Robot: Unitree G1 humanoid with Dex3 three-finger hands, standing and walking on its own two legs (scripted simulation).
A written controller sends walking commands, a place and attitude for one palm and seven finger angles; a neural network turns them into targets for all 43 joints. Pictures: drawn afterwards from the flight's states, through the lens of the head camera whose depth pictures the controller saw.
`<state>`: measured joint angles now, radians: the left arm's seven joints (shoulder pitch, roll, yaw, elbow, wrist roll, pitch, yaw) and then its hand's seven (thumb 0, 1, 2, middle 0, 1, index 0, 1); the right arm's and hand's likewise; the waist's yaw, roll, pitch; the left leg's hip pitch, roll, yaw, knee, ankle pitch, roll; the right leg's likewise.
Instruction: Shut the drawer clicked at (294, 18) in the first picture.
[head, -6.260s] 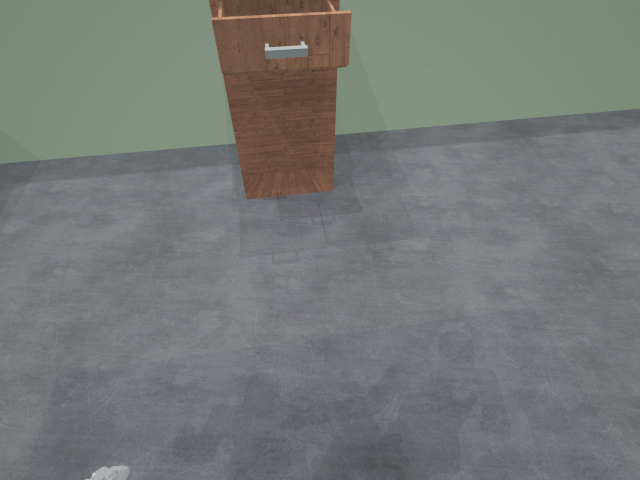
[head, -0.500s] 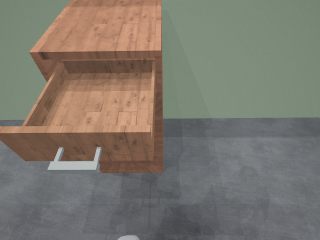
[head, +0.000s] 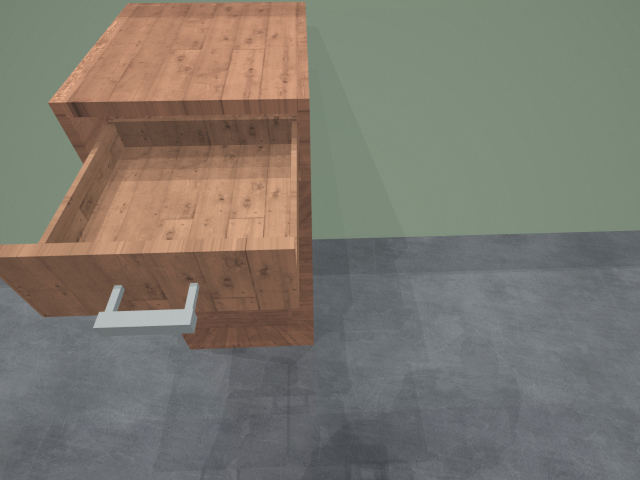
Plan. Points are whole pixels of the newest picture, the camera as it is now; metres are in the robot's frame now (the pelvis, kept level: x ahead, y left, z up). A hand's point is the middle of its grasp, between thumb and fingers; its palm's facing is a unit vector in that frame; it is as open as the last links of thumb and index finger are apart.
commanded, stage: come to a stop and stand still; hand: left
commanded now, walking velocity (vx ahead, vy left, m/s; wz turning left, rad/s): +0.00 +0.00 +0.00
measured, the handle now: (151, 307) +0.31 +0.24 +0.04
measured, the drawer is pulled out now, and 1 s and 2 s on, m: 0.29 0.29 0.29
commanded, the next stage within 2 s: look again from close up in 0.98 s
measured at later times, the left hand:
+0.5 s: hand out of the picture -0.01 +0.11 -0.18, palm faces +0.06 -0.99 -0.14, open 7.3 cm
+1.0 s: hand out of the picture +0.02 +0.14 -0.17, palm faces +0.06 -0.98 -0.18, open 7.3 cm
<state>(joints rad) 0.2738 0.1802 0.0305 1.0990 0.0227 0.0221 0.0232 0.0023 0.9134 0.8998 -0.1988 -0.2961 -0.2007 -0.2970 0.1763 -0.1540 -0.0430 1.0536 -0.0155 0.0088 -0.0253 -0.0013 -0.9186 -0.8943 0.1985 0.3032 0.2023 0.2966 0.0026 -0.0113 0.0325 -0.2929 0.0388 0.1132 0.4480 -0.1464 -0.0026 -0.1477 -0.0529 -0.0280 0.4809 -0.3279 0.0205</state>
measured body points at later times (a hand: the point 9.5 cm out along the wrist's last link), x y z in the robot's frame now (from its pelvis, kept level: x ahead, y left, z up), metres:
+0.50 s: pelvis +0.01 -0.03 +0.00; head +0.02 -0.03 +0.45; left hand -0.01 +0.17 -0.16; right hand -0.05 -0.24 -0.16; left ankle +0.06 +0.13 -0.74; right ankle -0.04 -0.12 -0.74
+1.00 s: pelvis +0.04 -0.02 +0.00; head +0.05 -0.02 +0.45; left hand +0.01 +0.20 -0.16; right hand +0.06 -0.25 -0.16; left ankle +0.06 +0.13 -0.74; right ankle -0.04 -0.12 -0.74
